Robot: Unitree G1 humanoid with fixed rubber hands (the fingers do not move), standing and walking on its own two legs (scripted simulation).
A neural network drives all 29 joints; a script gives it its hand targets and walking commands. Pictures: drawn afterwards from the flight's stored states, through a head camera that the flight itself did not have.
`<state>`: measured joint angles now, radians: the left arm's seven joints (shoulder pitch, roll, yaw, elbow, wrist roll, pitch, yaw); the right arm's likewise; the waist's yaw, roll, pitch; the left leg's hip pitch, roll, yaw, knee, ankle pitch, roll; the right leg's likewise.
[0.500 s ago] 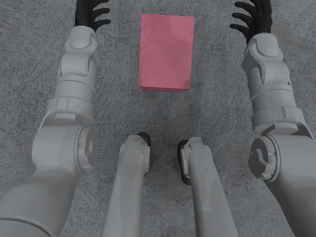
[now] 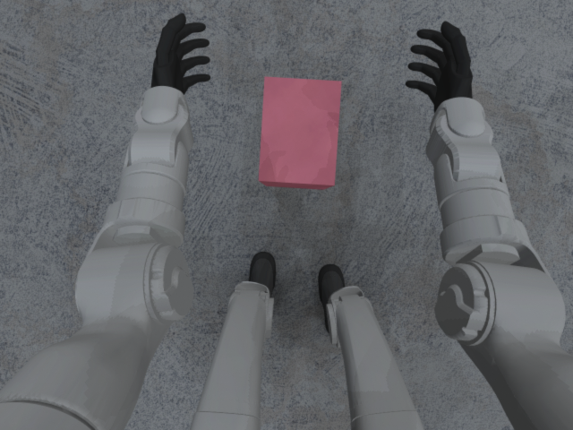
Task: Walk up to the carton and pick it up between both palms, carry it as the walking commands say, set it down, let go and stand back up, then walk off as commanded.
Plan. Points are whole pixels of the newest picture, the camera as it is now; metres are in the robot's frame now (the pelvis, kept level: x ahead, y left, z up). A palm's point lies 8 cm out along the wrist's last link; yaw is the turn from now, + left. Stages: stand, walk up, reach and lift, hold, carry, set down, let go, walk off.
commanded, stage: let go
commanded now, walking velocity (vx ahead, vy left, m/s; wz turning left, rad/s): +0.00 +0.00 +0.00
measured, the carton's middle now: (298, 141) +0.51 +0.00 -0.55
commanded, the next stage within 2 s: stand in 1.24 s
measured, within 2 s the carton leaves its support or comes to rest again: neither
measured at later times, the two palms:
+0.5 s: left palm (109, 201) +0.36 +0.20 -0.03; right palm (540, 208) +0.36 -0.22 -0.02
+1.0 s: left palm (29, 358) +0.23 +0.24 +0.03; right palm out of the picture +0.24 -0.23 +0.03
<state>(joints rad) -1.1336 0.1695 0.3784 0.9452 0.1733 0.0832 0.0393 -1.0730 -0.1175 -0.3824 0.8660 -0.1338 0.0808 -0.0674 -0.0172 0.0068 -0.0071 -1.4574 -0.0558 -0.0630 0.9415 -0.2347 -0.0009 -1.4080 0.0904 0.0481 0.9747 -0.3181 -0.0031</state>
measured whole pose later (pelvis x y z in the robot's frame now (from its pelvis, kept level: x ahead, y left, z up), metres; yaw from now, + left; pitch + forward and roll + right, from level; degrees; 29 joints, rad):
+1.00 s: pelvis +0.08 +0.00 +0.10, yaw +1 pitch -3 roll +1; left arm 0.24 0.23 0.04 0.43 -0.01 0.11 -0.07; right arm 0.22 -0.22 -0.03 0.43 0.00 0.11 0.07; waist 0.00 -0.01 0.08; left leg -0.14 -0.07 -0.06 0.43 -0.24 0.02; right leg -0.09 0.05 0.09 0.45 -0.31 -0.03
